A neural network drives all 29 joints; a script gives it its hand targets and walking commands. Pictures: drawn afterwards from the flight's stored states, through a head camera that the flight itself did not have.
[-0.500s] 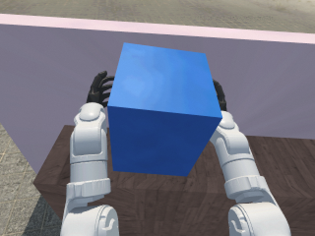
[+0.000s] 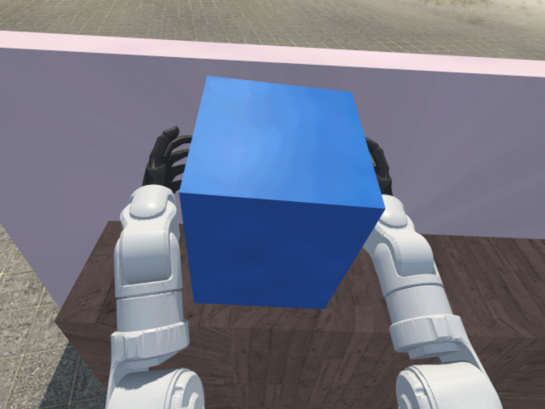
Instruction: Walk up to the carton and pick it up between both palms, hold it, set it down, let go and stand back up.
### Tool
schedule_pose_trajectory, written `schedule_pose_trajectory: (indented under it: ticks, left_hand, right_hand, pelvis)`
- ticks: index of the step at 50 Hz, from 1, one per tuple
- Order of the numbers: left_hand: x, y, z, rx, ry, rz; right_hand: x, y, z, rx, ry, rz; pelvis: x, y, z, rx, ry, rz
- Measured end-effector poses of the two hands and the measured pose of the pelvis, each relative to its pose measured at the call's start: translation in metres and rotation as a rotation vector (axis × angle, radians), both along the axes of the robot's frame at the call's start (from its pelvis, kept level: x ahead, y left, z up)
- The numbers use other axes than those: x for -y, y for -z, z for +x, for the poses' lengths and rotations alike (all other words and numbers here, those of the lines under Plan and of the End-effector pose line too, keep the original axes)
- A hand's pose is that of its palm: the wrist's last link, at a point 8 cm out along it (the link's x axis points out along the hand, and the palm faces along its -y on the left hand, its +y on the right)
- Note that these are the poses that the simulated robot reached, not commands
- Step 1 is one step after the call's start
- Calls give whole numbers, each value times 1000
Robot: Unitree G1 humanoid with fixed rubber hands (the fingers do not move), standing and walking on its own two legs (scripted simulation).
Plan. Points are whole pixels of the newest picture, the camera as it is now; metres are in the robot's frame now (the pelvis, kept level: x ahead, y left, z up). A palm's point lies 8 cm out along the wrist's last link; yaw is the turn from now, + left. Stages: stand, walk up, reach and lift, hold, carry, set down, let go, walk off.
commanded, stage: hold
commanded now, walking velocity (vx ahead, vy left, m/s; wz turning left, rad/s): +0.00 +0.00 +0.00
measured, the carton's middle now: (270, 201) +0.36 +0.00 +0.16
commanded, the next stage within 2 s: none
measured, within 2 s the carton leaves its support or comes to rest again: neither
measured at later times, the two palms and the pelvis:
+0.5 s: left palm (158, 175) +0.37 +0.15 +0.20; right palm (364, 181) +0.37 -0.14 +0.18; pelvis +0.02 +0.00 +0.00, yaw +0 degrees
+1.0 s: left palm (167, 181) +0.36 +0.14 +0.20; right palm (372, 189) +0.37 -0.15 +0.17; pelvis +0.00 -0.01 +0.00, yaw +1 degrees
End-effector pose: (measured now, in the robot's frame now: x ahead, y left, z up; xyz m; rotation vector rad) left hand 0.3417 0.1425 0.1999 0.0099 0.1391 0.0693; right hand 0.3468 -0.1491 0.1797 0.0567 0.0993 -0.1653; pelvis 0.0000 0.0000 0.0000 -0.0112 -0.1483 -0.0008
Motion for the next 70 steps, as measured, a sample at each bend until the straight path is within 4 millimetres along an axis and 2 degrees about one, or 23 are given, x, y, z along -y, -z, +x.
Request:
schedule_pose_trajectory:
  ticks: [7, 14, 20, 23, 29, 38, 44, 52, 59, 62, 67, 70]
  left_hand:
    - [2, 18, 8, -64, -4, 31]
    - [1, 6, 25, -10, -8, 41]
    - [-3, 10, 36, -24, 0, 27]
    - [-6, 6, 33, 3, 6, 10]
    - [-9, -5, 14, 58, 1, -3]
    - [1, 3, -4, 0, 9, 9]
    - [6, 18, 0, -69, 2, 47]
    - [3, -1, 21, -3, -20, 78]
    - [-4, 10, 39, -39, -9, 59]
    - [-8, 10, 40, -21, 4, 38]
    - [-15, -1, 24, 51, 0, 10]
    - [-15, -4, 17, 56, 2, 3]
  right_hand:
    - [2, 17, 8, -65, -9, -50]
    - [0, 6, 27, -11, -8, -46]
    - [-3, 7, 36, -22, -1, -17]
    - [-6, 2, 31, 9, 6, 11]
    - [-9, -11, 15, 66, 3, 36]
    - [1, 2, -7, 8, 7, -3]
    - [5, 18, -1, -62, -6, -43]
    - [2, 1, 26, 4, -21, -37]
    - [-4, 8, 42, -27, -16, -25]
    - [-8, 6, 39, -7, -3, -5]
    - [-14, -8, 25, 67, 2, 31]
    - [-14, -10, 17, 72, 2, 33]
  pelvis:
    - [2, 0, 0, -1, -7, 1]
    - [2, -1, 11, -16, -12, -1]
    - [0, -1, 20, -29, -12, -3]
    - [-1, -2, 22, -32, -9, -3]
    - [-5, -1, 18, -22, -5, -4]
    - [-2, 0, 0, 5, -2, 0]
    - [3, 0, -5, 13, -12, 2]
    - [6, 0, 5, -1, -22, 1]
    - [3, -2, 19, -23, -23, 0]
    - [0, -2, 23, -29, -19, 0]
    - [-8, -3, 24, -27, -9, -4]
    - [-9, -1, 20, -20, -6, -4]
